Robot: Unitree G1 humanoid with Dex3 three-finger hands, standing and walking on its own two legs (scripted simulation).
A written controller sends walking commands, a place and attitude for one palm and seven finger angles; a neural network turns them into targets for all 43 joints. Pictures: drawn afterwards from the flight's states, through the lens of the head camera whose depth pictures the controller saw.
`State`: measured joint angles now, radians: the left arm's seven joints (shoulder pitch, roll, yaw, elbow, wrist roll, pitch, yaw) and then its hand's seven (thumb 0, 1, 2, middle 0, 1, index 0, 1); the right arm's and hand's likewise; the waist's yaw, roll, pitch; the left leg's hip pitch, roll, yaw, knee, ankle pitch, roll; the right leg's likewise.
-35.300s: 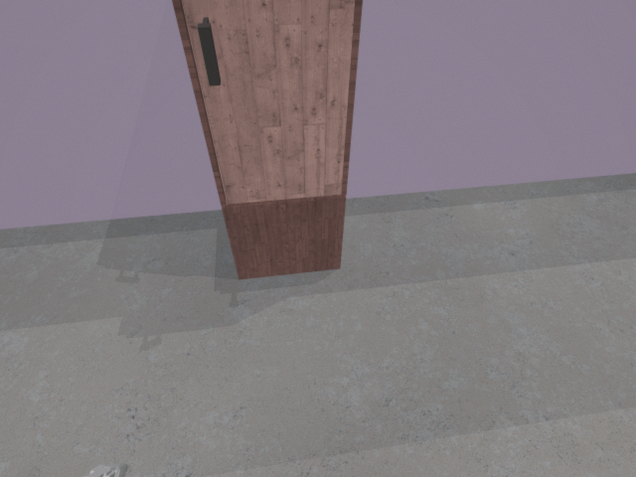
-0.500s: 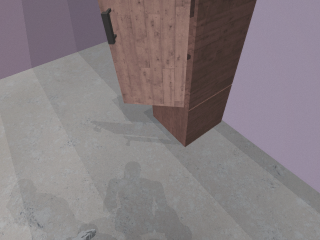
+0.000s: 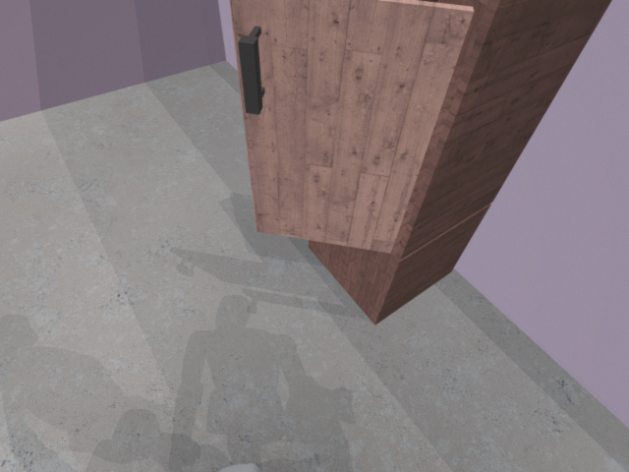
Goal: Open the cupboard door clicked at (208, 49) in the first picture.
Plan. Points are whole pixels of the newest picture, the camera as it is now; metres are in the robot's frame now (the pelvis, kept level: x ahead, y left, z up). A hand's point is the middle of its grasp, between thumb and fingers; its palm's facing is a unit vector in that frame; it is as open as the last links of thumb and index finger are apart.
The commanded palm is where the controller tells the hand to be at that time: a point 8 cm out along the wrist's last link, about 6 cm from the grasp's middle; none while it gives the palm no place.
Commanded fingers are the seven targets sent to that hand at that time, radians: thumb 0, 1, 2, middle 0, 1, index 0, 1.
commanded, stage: take the last steps up to it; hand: left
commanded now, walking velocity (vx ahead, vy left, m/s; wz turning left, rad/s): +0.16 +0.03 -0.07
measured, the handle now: (255, 70) +0.68 +0.17 +0.14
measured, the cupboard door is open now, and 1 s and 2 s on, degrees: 45 45 45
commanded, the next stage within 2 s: come to a stop and stand still in 0.04 s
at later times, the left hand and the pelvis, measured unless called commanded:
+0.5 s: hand (204, 416) +0.21 +0.18 -0.16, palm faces +0.00 -0.98 -0.20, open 7.3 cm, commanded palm none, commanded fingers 0.00 0.90 0.90 -0.20 -0.30 -0.20 -0.30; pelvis +0.11 +0.01 +0.01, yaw +0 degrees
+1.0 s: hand out of the picture +0.12 +0.19 -0.16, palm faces +0.01 -0.96 -0.27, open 7.3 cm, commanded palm none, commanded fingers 0.00 0.90 0.90 -0.20 -0.30 -0.20 -0.30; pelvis +0.09 +0.00 +0.01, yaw -1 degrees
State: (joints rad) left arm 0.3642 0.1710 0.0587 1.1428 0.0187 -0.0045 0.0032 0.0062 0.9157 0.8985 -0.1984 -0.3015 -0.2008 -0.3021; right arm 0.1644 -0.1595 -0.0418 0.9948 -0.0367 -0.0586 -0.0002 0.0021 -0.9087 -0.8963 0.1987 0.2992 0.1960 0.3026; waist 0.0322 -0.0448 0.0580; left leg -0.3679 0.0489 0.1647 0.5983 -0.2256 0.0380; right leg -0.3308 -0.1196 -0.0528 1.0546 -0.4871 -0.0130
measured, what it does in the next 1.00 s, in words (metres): steps on the spot: right foot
